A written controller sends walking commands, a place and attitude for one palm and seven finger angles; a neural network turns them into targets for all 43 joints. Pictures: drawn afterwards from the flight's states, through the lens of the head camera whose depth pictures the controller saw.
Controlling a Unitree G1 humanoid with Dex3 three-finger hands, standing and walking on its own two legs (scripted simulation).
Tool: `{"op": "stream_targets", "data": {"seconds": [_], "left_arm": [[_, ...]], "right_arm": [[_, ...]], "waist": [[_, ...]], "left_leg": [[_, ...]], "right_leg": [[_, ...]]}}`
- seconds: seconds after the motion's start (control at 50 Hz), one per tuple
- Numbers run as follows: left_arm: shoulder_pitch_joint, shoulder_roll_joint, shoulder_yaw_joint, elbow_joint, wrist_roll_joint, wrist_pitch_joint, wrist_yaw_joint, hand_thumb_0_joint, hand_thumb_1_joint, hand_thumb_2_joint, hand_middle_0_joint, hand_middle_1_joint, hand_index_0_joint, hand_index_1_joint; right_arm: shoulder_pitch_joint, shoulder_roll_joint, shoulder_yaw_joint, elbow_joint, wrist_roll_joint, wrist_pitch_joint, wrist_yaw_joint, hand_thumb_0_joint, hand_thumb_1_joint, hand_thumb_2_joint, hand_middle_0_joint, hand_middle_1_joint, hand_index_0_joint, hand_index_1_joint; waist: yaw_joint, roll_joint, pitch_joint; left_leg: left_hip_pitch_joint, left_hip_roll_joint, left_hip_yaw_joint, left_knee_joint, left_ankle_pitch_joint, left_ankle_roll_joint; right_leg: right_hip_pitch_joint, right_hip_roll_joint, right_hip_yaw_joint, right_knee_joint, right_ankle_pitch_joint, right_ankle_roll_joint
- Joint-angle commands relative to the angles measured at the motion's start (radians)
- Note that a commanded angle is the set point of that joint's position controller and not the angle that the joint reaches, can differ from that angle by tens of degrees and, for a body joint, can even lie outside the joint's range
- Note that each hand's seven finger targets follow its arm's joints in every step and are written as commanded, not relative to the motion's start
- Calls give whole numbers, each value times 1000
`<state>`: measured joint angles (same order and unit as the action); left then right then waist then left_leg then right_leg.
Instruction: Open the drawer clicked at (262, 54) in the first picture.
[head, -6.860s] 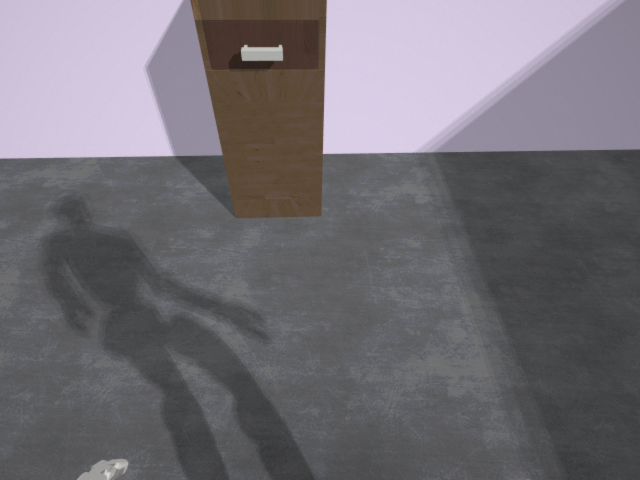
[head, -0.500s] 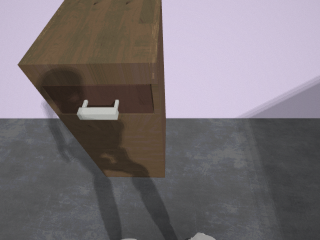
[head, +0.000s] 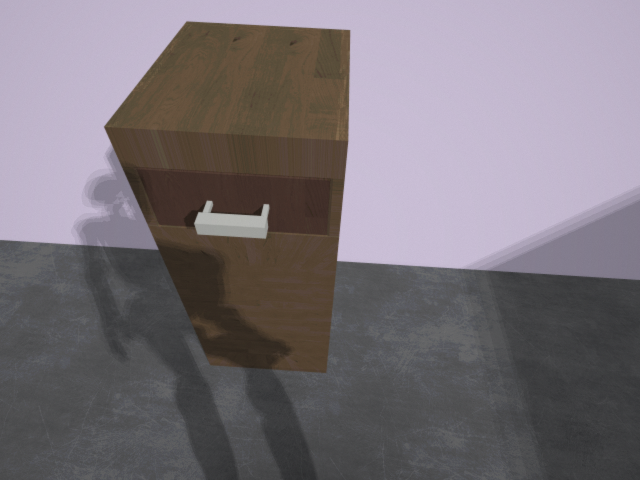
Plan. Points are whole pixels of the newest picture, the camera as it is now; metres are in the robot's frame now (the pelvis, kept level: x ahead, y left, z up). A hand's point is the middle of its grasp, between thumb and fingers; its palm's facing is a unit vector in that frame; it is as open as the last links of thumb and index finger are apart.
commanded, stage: come to a stop and stand still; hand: left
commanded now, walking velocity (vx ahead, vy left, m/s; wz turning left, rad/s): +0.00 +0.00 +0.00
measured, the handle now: (234, 216) +0.54 +0.20 -0.02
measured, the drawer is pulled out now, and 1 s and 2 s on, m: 0.00 0.00 0.00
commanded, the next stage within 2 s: look again from close up in 0.46 s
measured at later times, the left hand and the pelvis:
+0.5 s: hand out of the picture -0.03 +0.13 -0.17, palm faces +0.04 -0.99 -0.15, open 7.3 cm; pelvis -0.02 -0.02 +0.00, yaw +0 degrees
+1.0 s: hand out of the picture +0.03 +0.18 -0.17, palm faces +0.01 -0.98 -0.22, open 7.3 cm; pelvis +0.01 +0.00 +0.00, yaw -1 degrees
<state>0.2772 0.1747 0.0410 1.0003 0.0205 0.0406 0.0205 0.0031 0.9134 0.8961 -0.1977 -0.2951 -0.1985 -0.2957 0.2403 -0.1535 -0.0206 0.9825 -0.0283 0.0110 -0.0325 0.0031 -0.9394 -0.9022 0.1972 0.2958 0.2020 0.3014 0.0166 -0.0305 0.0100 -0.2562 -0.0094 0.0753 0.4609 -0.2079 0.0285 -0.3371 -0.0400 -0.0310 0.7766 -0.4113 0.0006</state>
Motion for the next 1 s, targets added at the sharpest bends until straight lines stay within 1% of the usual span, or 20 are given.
{"op": "stream_targets", "data": {"seconds": [0.0, 0.02, 0.04, 0.06, 0.08, 0.12, 0.16, 0.2, 0.46, 0.52, 0.54, 0.56, 0.58, 0.6, 0.64, 0.72, 0.74, 0.8, 0.84, 0.98], "left_arm": [[95, 21, -12, 2, -2, -46, 10, 0, 900, 900, -200, -300, -200, -300], [104, 55, -13, 17, 0, -56, 16, 0, 900, 900, -200, -300, -200, -300], [95, 78, -16, 20, -2, -61, 16, 0, 900, 900, -200, -300, -200, -300], [71, 94, -15, 26, -5, -66, 13, 0, 900, 900, -200, -300, -200, -300], [58, 89, -16, 32, -8, -68, 13, 0, 900, 900, -200, -300, -200, -300], [41, 69, -22, 35, -7, -63, 14, 0, 900, 900, -200, -300, -200, -300], [55, 55, -25, 46, -11, -60, 14, 0, 900, 900, -200, -300, -200, -300], [79, 47, -25, 61, -13, -60, 14, 0, 900, 900, -200, -300, -200, -300], [123, 5, -25, 101, -14, -62, 18, 0, 900, 900, -200, -300, -200, -300], [135, -2, -26, 104, -14, -64, 19, 0, 900, 900, -200, -300, -200, -300], [201, 53, -30, 124, 7, -92, 53, 0, 900, 900, -200, -300, -200, -300], [117, 94, -29, 63, 1, -96, 45, 0, 900, 900, -200, -300, -200, -300], [64, 86, -27, 37, 0, -95, 39, 0, 900, 900, -200, -300, -200, -300], [47, 80, -23, 19, -3, -99, 39, 0, 900, 900, -200, -300, -200, -300], [54, 63, -20, 12, -6, -97, 36, 0, 900, 900, -200, -300, -200, -300], [94, 36, -28, 26, -6, -78, 29, 0, 900, 900, -200, -300, -200, -300], [99, 35, -30, 31, -7, -76, 28, 0, 900, 900, -200, -300, -200, -300], [106, 40, -31, 34, -8, -76, 26, 0, 900, 900, -200, -300, -200, -300], [101, 50, -30, 34, -8, -75, 26, 0, 900, 900, -200, -300, -200, -300], [84, 76, -29, 36, -8, -68, 23, 0, 900, 900, -200, -300, -200, -300]], "right_arm": [[56, -124, -21, -18, 11, -22, 0, 0, -900, -900, 200, 300, 200, 300], [56, -94, -16, -12, 20, -26, 5, 0, -900, -900, 200, 300, 200, 300], [58, -76, -9, -14, 23, -28, 8, 0, -900, -900, 200, 300, 200, 300], [56, -78, -5, -1, 19, -20, 10, 0, -900, -900, 200, 300, 200, 300], [53, -75, -5, 17, 16, -12, 10, 0, -900, -900, 200, 300, 200, 300], [76, -73, 1, 48, 16, -7, 11, 0, -900, -900, 200, 300, 200, 300], [89, -71, 8, 76, 14, -12, 11, 0, -900, -900, 200, 300, 200, 300], [94, -70, 12, 92, 14, -16, 8, 0, -900, -900, 200, 300, 200, 300], [167, -23, 17, 143, 11, -19, -1, 0, -900, -900, 200, 300, 200, 300], [171, -18, 17, 145, 12, -23, -3, 0, -900, -900, 200, 300, 200, 300], [8, -68, 8, 70, 19, -37, 12, 0, -900, -900, 200, 300, 200, 300], [103, -18, 6, 42, 16, -19, 19, 0, -900, -900, 200, 300, 200, 300], [143, -20, 4, 57, 10, -12, 25, 0, -900, -900, 200, 300, 200, 300], [184, -18, 5, 60, 8, -16, 28, 0, -900, -900, 200, 300, 200, 300], [205, -25, 10, 52, 6, -29, 26, 0, -900, -900, 200, 300, 200, 300], [157, -53, 14, 39, 8, -38, 15, 0, -900, -900, 200, 300, 200, 300], [152, -61, 16, 40, 8, -39, 14, 0, -900, -900, 200, 300, 200, 300], [133, -74, 16, 47, 11, -43, 10, 0, -900, -900, 200, 300, 200, 300], [131, -83, 18, 59, 11, -49, 9, 0, -900, -900, 200, 300, 200, 300], [95, -99, 21, 77, 13, -46, 6, 0, -900, -900, 200, 300, 200, 300]], "waist": [[7, 72, -42], [-4, 19, -34], [-20, -26, -19], [-36, -100, -16], [-35, -167, 3], [-47, -108, 47], [-38, -26, 72], [-26, 5, 72], [-16, 27, 98], [-12, 40, 91], [42, 9, 149], [-57, 15, 80], [-75, 12, 68], [-90, 12, 45], [-75, 57, 7], [-29, 78, 90], [-24, 54, 95], [-16, 2, 66], [-14, 41, 39], [-12, 29, 41]], "left_leg": [[47, 190, -179, -101, 101, 90], [2, 144, -133, -57, 81, 43], [6, 98, -95, -50, 28, 10], [34, 72, -66, -44, -9, -13], [63, 66, -58, -26, -26, -18], [98, 81, -66, -50, -1, -17], [90, 95, -84, -79, 9, -11], [65, 103, -90, -100, -10, -9], [12, 104, -95, -119, -32, -14], [26, 109, -95, -116, -12, -13], [-76, 93, -64, 127, -28, -47], [-41, 77, -72, 162, -134, -35], [-7, 71, -59, 184, -116, -30], [7, 67, -63, 159, -68, -24], [20, 78, -82, 72, -26, -9], [-77, 110, -139, -30, -40, 19], [-85, 114, -148, -45, -37, 24], [-46, 109, -136, -43, 33, 24], [-5, 113, -134, -43, 112, 25], [29, 111, -120, -53, 152, 23]], "right_leg": [[150, -15, 13, -393, 165, 6], [193, -72, 106, -438, 256, -14], [166, -134, 155, -442, 309, -43], [113, -145, 177, -449, 282, -64], [65, -143, 185, -472, 243, -72], [5, -114, 155, -484, 144, -69], [-1, -80, 131, -479, 70, -54], [29, -69, 121, -475, 70, -49], [62, -53, 104, -469, 77, -56], [68, -52, 99, -465, 107, -56], [49, -118, 195, -489, 467, -15], [2, -190, 231, -541, 133, -75], [-59, -157, 208, -547, -85, -102], [-55, -127, 183, -509, -66, -110], [-8, -79, 120, -418, 8, -96], [52, -23, 83, -352, 62, -68], [68, -18, 73, -342, 87, -63], [102, -29, 76, -344, 163, -54], [122, -32, 70, -331, 217, -48], [139, -45, 67, -350, 261, -37]]}}
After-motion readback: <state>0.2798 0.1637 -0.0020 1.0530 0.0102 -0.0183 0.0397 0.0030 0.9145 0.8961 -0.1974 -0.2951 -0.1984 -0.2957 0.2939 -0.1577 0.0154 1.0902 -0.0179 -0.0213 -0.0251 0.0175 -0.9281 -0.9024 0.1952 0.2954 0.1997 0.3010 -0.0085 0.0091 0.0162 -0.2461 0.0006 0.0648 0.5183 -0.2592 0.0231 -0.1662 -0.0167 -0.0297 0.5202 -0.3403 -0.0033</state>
